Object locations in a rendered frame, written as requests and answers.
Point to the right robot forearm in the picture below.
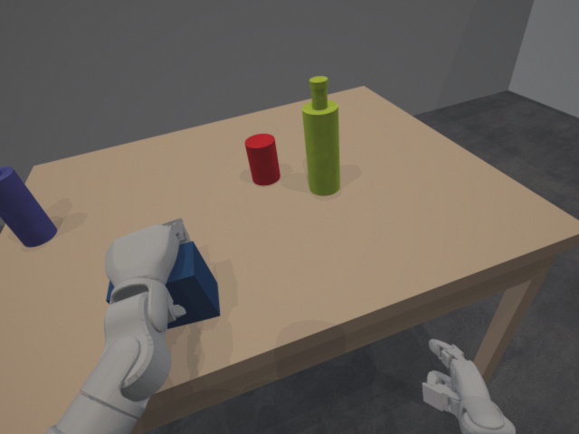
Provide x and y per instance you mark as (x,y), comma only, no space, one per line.
(478,415)

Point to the table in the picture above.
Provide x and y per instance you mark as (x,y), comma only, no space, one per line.
(418,228)

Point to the sponge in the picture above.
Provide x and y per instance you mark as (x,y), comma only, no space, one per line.
(192,286)

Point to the left robot hand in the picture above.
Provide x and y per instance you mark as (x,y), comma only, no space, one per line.
(148,253)

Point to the left robot forearm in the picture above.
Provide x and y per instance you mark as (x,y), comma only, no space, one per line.
(133,366)

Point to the right robot hand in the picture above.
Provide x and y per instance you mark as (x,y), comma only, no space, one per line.
(446,393)

